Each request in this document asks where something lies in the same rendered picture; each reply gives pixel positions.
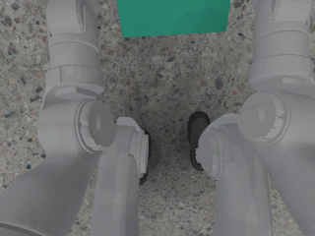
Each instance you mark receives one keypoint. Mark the right robot forearm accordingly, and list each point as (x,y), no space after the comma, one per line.
(280,47)

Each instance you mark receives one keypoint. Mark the robot left foot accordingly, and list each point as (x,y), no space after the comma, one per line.
(143,180)

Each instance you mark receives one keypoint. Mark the carton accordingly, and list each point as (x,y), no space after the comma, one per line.
(168,17)

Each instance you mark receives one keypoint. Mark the right robot upper arm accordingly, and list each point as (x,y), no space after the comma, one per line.
(280,127)

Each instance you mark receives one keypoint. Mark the left robot upper arm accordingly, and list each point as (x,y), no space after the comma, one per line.
(46,200)

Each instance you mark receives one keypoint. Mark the left robot forearm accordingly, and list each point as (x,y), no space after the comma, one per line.
(72,39)

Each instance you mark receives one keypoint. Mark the right robot shin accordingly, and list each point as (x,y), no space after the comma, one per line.
(229,118)

